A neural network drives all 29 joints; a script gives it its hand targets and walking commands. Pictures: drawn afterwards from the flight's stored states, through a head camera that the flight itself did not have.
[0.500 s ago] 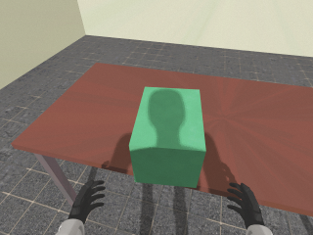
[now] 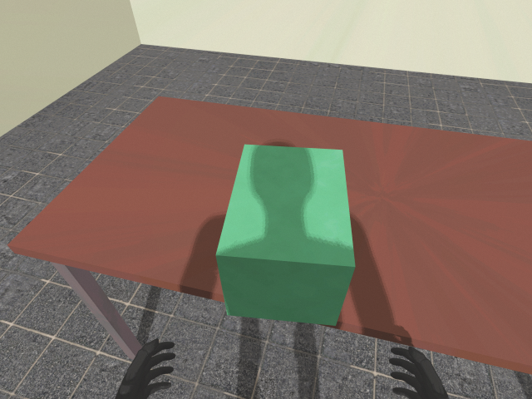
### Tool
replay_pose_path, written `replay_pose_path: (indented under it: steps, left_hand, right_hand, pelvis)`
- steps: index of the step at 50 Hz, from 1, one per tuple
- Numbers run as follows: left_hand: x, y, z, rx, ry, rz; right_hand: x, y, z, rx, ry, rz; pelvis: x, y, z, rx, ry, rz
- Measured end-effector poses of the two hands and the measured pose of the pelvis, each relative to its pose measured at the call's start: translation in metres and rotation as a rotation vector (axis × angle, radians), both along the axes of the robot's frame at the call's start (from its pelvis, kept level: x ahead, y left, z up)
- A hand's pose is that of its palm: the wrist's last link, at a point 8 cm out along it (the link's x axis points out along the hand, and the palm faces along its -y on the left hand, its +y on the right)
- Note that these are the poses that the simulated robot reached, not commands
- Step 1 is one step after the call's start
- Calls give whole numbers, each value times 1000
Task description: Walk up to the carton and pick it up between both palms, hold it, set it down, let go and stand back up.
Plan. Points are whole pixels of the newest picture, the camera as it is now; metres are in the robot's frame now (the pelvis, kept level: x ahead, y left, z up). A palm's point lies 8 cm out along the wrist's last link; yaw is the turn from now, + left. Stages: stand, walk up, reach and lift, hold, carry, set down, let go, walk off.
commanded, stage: let go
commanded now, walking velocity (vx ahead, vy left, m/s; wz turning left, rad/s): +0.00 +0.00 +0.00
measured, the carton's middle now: (287, 229) +0.42 -0.01 +0.02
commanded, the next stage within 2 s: stand in 0.40 s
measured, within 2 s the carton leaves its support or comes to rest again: neither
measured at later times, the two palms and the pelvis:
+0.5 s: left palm out of the picture +0.12 +0.23 -0.10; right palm out of the picture +0.13 -0.23 -0.11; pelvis +0.00 +0.00 -0.01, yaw -3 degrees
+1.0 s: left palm out of the picture +0.07 +0.23 -0.14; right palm out of the picture -0.06 -0.22 -0.16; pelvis +0.00 +0.02 -0.02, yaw -9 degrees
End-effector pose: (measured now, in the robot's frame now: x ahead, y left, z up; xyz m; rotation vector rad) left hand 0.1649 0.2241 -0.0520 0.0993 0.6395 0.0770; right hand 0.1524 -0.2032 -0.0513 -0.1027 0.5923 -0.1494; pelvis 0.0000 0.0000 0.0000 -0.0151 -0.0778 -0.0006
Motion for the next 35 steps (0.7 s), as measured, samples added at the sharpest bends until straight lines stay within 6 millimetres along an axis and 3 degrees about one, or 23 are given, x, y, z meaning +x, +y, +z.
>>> replay_pose_path:
  steps: [7, 20, 23, 28, 35]
  left_hand:
    - [-11, 0, -18, 16, 100, 18]
    - [-23, 2, -28, 41, 179, 32]
    - [-30, 4, -36, 101, 199, -10]
    - [-57, 11, -61, 155, 310, -43]
    - [-88, 18, -83, 143, 451, -39]
  right_hand:
    - [-4, -5, -13, -15, 68, 28]
    - [-7, -10, -27, -22, 126, 62]
    - [-15, -20, -42, -40, 227, 56]
    - [-51, -46, -75, -38, 389, -43]
    - [-137, -55, -97, -36, 607, -178]
  pelvis:
    - [5, -1, 0, -1, 3, -5]
    - [8, -5, 1, -2, 13, -10]
    - [5, -4, -4, 3, 45, -32]
    - [1, 0, -19, 6, 83, -67]
    - [1, 8, -23, 14, 106, -102]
